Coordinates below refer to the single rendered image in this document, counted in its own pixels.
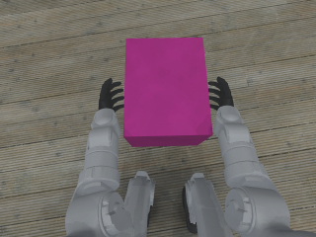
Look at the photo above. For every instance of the left robot upper arm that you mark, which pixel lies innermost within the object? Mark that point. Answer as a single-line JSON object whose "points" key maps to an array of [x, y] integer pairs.
{"points": [[99, 214]]}

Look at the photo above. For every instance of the left robot hand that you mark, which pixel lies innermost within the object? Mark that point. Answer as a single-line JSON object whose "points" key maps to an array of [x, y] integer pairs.
{"points": [[106, 101]]}

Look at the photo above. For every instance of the right robot hand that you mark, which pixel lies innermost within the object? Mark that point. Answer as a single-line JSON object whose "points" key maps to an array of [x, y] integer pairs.
{"points": [[225, 97]]}

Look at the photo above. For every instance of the carton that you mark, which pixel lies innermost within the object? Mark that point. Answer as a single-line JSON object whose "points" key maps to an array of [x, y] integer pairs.
{"points": [[166, 99]]}

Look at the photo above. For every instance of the robot left forearm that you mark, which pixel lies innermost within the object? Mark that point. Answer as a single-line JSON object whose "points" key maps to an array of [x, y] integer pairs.
{"points": [[100, 171]]}

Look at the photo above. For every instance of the right robot upper arm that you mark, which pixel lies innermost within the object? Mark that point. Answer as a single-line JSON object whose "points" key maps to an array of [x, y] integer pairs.
{"points": [[259, 212]]}

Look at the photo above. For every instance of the robot left thigh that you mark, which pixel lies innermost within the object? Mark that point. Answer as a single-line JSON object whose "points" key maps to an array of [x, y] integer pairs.
{"points": [[137, 201]]}

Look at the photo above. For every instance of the robot right thigh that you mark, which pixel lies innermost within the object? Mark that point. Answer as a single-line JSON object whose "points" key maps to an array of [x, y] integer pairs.
{"points": [[202, 199]]}

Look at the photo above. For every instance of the robot thigh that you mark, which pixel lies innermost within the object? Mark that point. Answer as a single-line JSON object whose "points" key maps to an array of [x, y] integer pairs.
{"points": [[202, 199], [137, 201]]}

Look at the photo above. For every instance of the robot right forearm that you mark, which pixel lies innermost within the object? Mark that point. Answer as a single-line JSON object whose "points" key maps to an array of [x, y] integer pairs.
{"points": [[241, 162]]}

